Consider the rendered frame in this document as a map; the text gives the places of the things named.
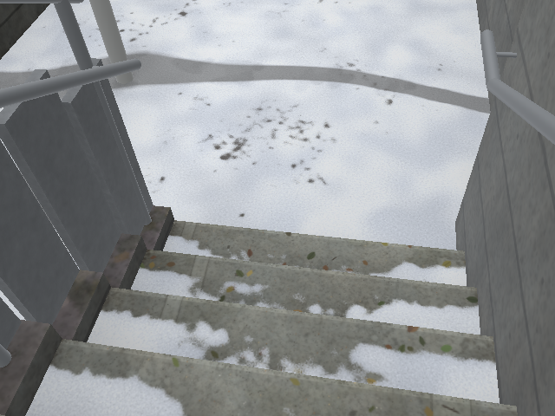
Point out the stairs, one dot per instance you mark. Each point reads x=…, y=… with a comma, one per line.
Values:
x=233, y=321

